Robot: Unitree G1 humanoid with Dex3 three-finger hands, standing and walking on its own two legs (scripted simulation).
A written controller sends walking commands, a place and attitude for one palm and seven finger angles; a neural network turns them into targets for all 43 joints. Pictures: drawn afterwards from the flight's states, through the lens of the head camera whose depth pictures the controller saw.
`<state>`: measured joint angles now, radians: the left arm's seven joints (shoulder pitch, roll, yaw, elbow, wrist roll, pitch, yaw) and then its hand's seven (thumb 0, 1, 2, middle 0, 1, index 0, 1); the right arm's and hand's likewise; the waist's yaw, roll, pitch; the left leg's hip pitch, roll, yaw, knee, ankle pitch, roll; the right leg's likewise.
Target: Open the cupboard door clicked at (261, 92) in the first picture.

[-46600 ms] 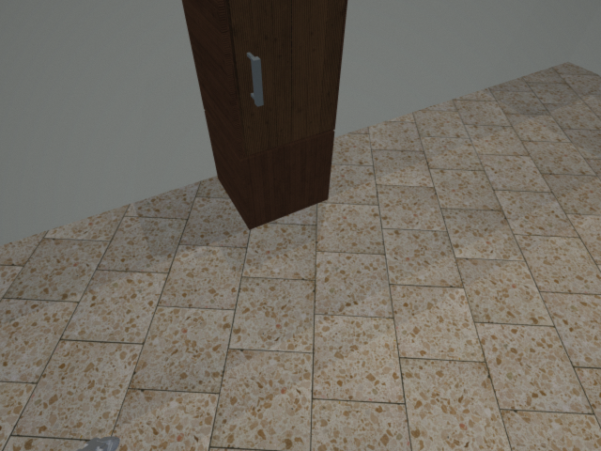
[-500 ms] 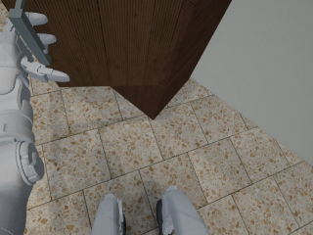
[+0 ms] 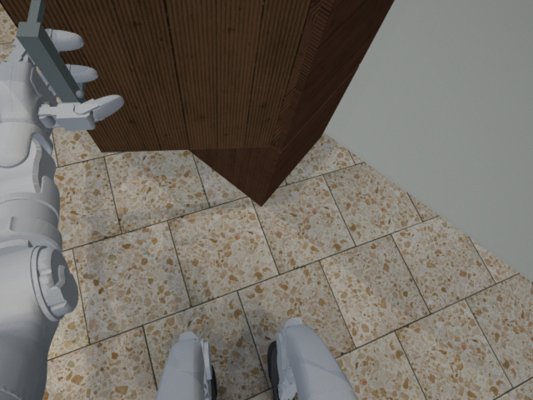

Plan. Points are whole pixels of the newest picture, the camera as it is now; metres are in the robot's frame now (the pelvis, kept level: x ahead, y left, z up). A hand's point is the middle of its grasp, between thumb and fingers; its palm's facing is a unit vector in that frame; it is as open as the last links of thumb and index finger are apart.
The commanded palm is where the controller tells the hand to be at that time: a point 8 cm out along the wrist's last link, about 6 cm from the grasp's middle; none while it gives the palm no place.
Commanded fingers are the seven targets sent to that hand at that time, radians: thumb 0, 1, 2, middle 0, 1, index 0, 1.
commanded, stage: close the thumb around the handle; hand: left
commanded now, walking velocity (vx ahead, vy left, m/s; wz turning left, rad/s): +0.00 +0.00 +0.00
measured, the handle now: (60, 63) +0.58 +0.24 +0.05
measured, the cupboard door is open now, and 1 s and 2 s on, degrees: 44 62 95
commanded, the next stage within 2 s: pull the door open along its arc in 0.34 s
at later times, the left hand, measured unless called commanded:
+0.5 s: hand (80, 95) +0.53 +0.21 +0.05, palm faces +0.04 -1.00 -0.02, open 5.6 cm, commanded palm +0.50 +0.25 +0.05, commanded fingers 0.00 0.90 0.90 -0.40 -1.35 -0.40 -1.35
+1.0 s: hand (98, 161) +0.43 +0.18 +0.05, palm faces +0.16 -0.98 +0.06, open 5.9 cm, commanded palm +0.37 +0.22 +0.05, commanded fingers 0.00 0.90 0.90 -0.40 -1.35 -0.40 -1.35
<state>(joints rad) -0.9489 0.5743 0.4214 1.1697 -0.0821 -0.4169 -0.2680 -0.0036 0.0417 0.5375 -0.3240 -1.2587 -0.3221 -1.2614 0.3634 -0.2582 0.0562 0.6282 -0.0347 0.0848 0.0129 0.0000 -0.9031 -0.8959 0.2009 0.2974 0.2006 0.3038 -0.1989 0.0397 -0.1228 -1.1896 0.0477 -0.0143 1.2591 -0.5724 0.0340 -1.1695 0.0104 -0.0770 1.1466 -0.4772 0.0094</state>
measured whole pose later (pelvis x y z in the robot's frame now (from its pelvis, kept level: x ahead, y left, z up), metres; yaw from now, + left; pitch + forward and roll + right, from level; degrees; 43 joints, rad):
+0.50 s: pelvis +0.01 +0.00 +0.00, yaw +0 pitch +28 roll -5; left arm -0.92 0.56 0.43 1.16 -0.09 -0.43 -0.27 0.01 0.77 0.83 -0.35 -1.35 -0.35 -1.35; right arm 0.36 -0.26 0.05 0.64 -0.04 0.09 0.01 0.00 -0.90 -0.90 0.20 0.30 0.20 0.30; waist -0.19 0.04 -0.12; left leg -1.16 0.05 -0.02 1.24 -0.57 0.03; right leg -1.14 0.01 -0.08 1.13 -0.48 0.00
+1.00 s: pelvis +0.02 +0.00 +0.03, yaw +0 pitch +24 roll -3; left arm -0.36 0.22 0.29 0.62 -0.20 -0.44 -0.06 0.03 0.70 0.73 -0.35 -1.35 -0.37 -1.35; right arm 0.32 -0.24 0.00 0.56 -0.01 0.05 0.04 0.00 -0.90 -0.90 0.20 0.30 0.20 0.30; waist -0.09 0.03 -0.18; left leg -0.99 0.04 0.03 1.13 -0.56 0.03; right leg -1.00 0.01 -0.03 1.06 -0.48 0.01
